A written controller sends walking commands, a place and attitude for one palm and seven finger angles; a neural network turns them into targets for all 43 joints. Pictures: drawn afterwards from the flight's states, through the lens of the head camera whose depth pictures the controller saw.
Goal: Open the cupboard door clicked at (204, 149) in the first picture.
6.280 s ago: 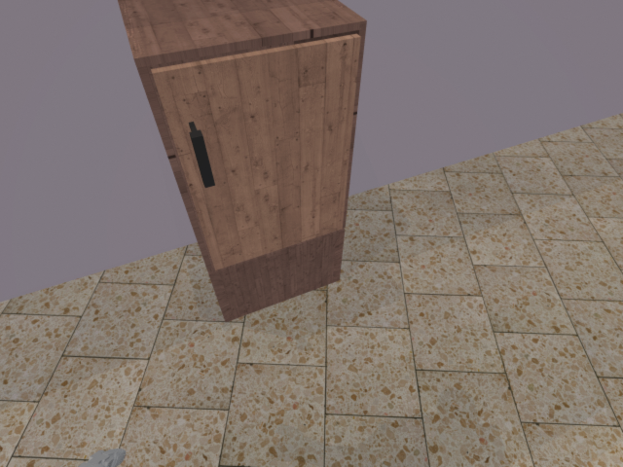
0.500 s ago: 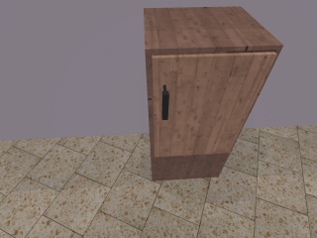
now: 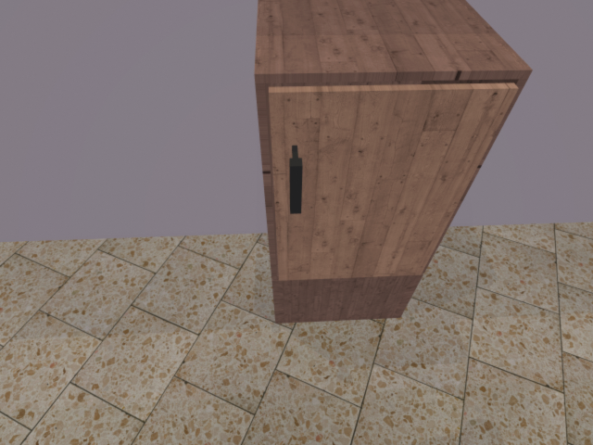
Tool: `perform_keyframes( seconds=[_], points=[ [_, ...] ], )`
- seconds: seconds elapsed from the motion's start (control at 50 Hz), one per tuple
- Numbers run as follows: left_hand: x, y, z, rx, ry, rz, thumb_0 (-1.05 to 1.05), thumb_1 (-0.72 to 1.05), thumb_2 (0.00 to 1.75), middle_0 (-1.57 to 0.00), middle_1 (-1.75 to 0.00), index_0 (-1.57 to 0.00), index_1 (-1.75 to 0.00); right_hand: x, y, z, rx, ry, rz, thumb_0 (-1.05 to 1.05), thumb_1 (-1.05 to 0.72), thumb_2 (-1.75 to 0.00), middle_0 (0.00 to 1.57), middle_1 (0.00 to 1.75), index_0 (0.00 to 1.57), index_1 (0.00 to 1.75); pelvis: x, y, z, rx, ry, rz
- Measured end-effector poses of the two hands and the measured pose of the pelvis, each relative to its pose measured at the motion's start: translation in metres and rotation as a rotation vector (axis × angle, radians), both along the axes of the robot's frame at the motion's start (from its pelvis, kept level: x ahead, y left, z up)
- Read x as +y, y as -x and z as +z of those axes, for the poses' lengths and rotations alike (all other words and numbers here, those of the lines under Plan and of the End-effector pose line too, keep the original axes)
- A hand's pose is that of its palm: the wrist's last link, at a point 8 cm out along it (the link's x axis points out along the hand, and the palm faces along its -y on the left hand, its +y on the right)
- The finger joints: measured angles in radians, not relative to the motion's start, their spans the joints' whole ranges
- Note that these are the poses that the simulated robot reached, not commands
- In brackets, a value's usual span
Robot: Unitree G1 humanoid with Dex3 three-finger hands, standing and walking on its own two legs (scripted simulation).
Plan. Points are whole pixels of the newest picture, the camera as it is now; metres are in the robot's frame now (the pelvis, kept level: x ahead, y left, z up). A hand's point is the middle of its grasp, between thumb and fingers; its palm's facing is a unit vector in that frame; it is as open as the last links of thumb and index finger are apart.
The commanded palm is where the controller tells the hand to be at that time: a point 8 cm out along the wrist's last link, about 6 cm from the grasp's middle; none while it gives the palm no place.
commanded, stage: shuffle to correct the standing spot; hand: left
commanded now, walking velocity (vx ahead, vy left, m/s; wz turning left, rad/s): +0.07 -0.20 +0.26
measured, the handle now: (295, 180) +0.58 +0.03 -0.01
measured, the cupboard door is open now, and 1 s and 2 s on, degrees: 0 0 0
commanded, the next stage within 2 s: come to a stop and stand still in 0.72 s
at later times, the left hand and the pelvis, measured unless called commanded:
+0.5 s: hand out of the picture +0.02 +0.07 -0.18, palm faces +0.15 -0.98 -0.11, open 7.3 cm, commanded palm none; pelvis +0.06 -0.08 +0.00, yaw +5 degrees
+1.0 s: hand out of the picture +0.10 -0.04 -0.19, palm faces +0.16 -0.97 -0.16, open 7.3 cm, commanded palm none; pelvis +0.08 -0.22 -0.01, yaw +7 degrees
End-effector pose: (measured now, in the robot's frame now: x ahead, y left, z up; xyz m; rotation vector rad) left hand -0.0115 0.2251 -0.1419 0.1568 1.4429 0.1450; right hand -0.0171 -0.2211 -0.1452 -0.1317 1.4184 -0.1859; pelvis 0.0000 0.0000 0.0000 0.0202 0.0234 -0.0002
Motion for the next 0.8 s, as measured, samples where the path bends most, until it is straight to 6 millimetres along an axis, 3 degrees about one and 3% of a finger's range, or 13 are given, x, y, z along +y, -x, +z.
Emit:
perform_keyframes(
  seconds=[0.08, 0.14, 0.24, 0.34, 0.42, 0.52, 0.62, 0.72, 0.8],
  points=[
    [-0.018, -0.005, 0.0, -0.044, -0.02, 0.038, 0.0, 0.91, 0.9, -0.2, -0.3, -0.2, -0.3, -0.026, 0.0, -0.007, 0.044, -0.005, 0.02, 0.01, -0.91, -0.9, 0.21, 0.3, 0.2, 0.3, -0.022, -0.007, -0.005, -0.003, 0.007, 0.031],
    [-0.034, -0.004, 0.002, -0.066, -0.02, 0.091, 0.0, 0.91, 0.9, -0.2, -0.3, -0.2, -0.3, -0.043, -0.015, -0.002, 0.061, 0.002, 0.058, 0.01, -0.91, -0.9, 0.21, 0.3, 0.2, 0.3, -0.035, -0.015, -0.002, 0.001, 0.008, 0.069],
    [-0.065, 0.004, -0.001, -0.032, 0.017, 0.133, 0.0, 0.91, 0.9, -0.2, -0.3, -0.2, -0.3, -0.06, -0.062, 0.007, -0.001, 0.025, 0.106, 0.01, -0.91, -0.9, 0.2, 0.3, 0.2, 0.3, -0.049, -0.028, 0.002, 0.008, 0.01, 0.096],
    [-0.091, 0.011, -0.015, 0.033, 0.079, 0.161, 0.0, 0.91, 0.9, -0.2, -0.3, -0.2, -0.3, -0.06, -0.115, 0.006, -0.096, 0.037, 0.152, 0.01, -0.91, -0.9, 0.2, 0.3, 0.2, 0.3, -0.058, -0.041, -0.006, 0.011, 0.033, 0.102],
    [-0.103, 0.006, -0.025, 0.07, 0.107, 0.155, 0.0, 0.91, 0.9, -0.2, -0.3, -0.2, -0.3, -0.063, -0.14, 0.007, -0.173, 0.053, 0.144, 0.01, -0.92, -0.9, 0.2, 0.3, 0.2, 0.3, -0.068, -0.051, -0.011, -0.003, 0.017, 0.083],
    [-0.104, -0.032, -0.013, -0.004, 0.077, 0.152, 0.01, 0.91, 0.9, -0.2, -0.3, -0.2, -0.3, -0.089, -0.138, 0.018, -0.163, 0.071, 0.144, 0.0, -0.93, -0.9, 0.21, 0.3, 0.2, 0.3, -0.087, -0.06, 0.001, -0.013, 0.034, 0.095],
    [-0.108, -0.074, 0.002, -0.107, 0.014, 0.147, 0.01, 0.92, 0.9, -0.2, -0.3, -0.2, -0.3, -0.127, -0.132, 0.016, -0.092, 0.057, 0.152, 0.0, -0.92, -0.9, 0.21, 0.3, 0.2, 0.3, -0.118, -0.066, 0.005, -0.007, 0.05, 0.103],
    [-0.128, -0.104, 0.002, -0.163, -0.064, 0.095, 0.01, 0.92, 0.9, -0.2, -0.3, -0.2, -0.3, -0.182, -0.131, -0.007, -0.058, 0.039, 0.117, 0.01, -0.91, -0.9, 0.21, 0.3, 0.2, 0.3, -0.164, -0.075, -0.012, 0.001, 0.027, 0.106],
    [-0.155, -0.108, 0.005, -0.166, -0.081, 0.091, 0.0, 0.92, 0.9, -0.2, -0.3, -0.2, -0.3, -0.22, -0.138, -0.014, -0.029, 0.068, 0.113, 0.01, -0.91, -0.9, 0.21, 0.3, 0.2, 0.3, -0.185, -0.075, -0.014, -0.004, 0.03, 0.112]
  ],
)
